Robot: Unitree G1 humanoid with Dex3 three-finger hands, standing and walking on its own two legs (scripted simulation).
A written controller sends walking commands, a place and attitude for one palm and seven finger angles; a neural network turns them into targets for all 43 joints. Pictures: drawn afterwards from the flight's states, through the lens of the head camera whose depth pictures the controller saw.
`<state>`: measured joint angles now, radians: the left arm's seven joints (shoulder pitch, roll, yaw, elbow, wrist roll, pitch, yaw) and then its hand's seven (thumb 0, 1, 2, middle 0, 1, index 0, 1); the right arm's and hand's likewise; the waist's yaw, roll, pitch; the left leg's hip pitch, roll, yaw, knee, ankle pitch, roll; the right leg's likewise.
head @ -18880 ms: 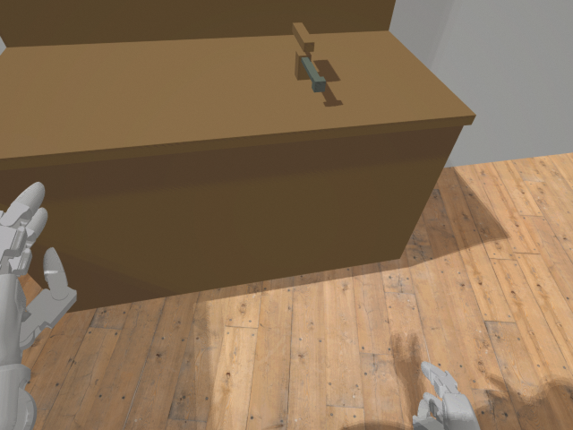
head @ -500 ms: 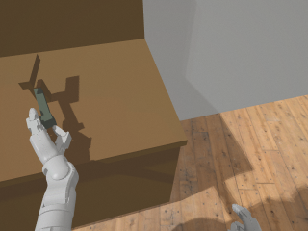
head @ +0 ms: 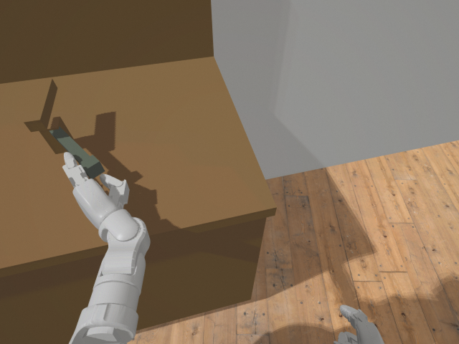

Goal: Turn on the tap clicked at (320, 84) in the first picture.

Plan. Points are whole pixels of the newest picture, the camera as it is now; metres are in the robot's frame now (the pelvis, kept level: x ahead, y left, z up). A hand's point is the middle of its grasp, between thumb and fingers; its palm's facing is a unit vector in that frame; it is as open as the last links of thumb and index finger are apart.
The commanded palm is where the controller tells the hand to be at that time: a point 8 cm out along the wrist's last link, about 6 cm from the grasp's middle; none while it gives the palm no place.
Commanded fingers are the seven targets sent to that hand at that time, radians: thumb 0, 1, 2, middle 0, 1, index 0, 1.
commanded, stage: push the lever round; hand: left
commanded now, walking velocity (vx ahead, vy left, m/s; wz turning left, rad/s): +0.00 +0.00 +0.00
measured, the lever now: (92, 167) +0.40 +0.28 +0.09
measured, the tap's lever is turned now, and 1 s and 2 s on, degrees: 33 70 75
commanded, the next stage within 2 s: lift the hand up off the lever in 1.12 s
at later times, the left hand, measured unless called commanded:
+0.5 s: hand (140, 170) +0.41 +0.20 +0.07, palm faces +0.80 -0.59 -0.10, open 8.1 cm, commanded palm +0.36 +0.21 +0.07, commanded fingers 0.00 0.90 0.90 -0.15 -0.15 -0.15 -0.15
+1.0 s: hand (152, 154) +0.45 +0.18 +0.07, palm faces +0.82 -0.56 -0.12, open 8.0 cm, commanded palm +0.40 +0.20 +0.07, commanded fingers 0.00 0.90 0.90 -0.15 -0.15 -0.15 -0.15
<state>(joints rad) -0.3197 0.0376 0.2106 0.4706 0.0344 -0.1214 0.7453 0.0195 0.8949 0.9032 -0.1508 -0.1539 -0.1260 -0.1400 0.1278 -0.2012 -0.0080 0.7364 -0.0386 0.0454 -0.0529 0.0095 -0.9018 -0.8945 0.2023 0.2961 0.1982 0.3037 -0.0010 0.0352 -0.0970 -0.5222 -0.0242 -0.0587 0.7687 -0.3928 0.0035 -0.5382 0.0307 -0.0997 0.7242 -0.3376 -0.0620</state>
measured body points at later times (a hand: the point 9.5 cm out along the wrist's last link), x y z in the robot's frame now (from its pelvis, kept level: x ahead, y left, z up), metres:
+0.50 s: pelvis +0.00 +0.00 +0.00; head +0.04 -0.01 +0.45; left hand +0.36 +0.22 +0.08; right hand +0.14 -0.24 -0.13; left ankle -0.01 +0.12 -0.71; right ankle +0.02 -0.08 -0.71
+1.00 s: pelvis +0.01 -0.01 -0.01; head +0.06 -0.02 +0.44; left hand +0.40 +0.21 +0.08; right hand +0.09 -0.26 -0.14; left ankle -0.01 +0.12 -0.71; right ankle +0.02 -0.08 -0.71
